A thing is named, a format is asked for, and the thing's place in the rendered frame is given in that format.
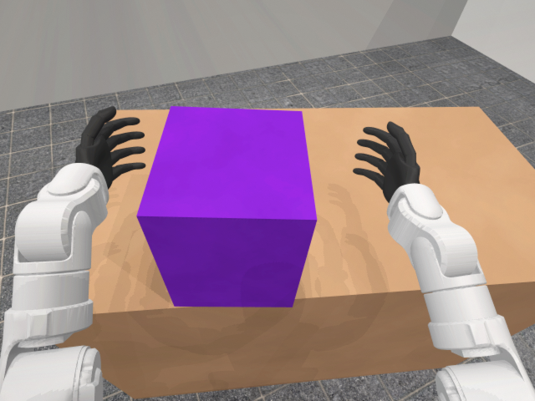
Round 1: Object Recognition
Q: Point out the pedestal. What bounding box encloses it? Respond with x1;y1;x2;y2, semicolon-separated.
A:
55;107;535;399

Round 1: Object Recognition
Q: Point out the robot right hand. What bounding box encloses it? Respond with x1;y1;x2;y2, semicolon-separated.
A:
353;121;420;203

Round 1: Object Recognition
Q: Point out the robot left hand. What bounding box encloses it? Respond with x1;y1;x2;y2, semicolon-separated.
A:
75;106;145;189

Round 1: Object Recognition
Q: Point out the robot right upper arm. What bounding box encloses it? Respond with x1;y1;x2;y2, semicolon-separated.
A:
436;360;534;401

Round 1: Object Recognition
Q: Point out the robot left upper arm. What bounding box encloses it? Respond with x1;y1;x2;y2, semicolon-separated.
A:
0;345;103;401

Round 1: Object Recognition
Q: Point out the robot right forearm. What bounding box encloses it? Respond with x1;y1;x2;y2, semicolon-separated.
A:
387;184;535;401

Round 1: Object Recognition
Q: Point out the carton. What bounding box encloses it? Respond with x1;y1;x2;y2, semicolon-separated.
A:
137;106;317;307

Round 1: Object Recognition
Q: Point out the robot left forearm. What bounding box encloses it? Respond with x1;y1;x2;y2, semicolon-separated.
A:
0;163;109;393

